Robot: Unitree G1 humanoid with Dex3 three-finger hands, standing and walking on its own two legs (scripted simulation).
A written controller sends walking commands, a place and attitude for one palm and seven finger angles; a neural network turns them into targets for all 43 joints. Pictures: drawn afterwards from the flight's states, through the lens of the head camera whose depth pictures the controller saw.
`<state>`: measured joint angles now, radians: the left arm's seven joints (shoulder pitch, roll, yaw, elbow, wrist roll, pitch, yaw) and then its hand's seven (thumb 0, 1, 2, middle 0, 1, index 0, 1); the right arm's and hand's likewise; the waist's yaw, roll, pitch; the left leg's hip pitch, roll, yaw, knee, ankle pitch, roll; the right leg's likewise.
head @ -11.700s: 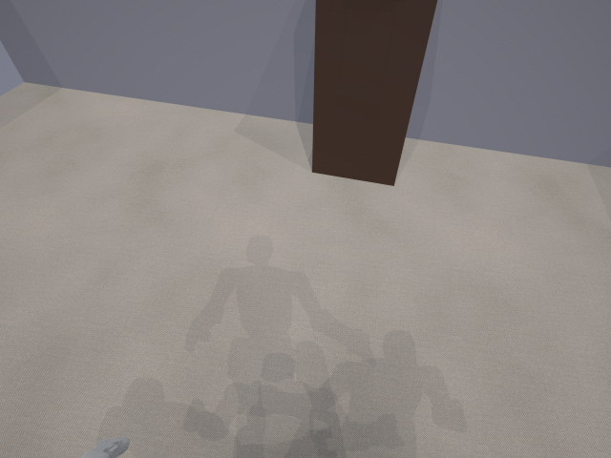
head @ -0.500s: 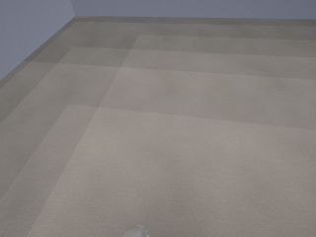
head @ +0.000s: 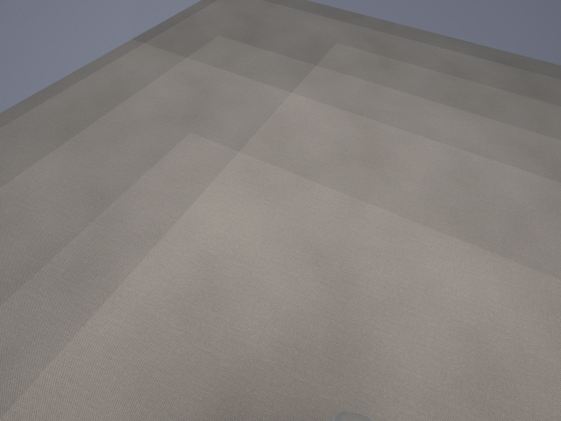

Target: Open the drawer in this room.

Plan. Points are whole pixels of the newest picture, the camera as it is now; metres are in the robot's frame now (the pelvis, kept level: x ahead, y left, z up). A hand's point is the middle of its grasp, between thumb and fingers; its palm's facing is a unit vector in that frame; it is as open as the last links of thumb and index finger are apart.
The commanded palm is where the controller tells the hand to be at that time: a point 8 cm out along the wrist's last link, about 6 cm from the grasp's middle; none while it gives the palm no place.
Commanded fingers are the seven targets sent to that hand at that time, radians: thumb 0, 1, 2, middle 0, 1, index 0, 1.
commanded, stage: turn or walk to find it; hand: left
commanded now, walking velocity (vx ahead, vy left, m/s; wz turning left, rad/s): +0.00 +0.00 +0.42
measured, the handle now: out of the picture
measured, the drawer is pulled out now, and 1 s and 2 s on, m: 0.00 0.00 0.00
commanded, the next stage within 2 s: none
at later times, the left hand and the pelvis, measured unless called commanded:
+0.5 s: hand out of the picture -0.01 +0.15 -0.16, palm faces +0.26 -0.93 -0.25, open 7.4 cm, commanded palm none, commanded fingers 0.00 0.90 0.90 -0.20 -0.30 -0.20 -0.30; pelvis -0.03 -0.05 +0.00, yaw +14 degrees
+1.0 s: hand out of the picture -0.07 +0.21 -0.16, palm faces +0.45 -0.86 -0.26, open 7.4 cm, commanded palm none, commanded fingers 0.00 0.90 0.90 -0.20 -0.30 -0.20 -0.30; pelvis -0.06 -0.02 +0.00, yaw +25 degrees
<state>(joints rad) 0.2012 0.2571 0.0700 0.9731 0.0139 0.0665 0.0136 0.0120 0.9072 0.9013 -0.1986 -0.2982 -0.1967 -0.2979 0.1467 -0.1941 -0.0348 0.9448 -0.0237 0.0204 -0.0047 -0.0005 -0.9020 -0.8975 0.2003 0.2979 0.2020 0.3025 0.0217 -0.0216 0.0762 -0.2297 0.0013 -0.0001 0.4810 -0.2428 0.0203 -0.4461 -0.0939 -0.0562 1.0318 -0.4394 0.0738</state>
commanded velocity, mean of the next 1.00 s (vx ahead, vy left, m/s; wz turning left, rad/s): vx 0.00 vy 0.00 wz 0.42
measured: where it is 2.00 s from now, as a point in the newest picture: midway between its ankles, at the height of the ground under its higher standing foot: outside the picture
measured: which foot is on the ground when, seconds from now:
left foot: down 0.00-0.20, up 0.22-0.64, down 0.66-1.00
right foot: up 0.00-0.18, down 0.20-0.66, up 0.68-1.00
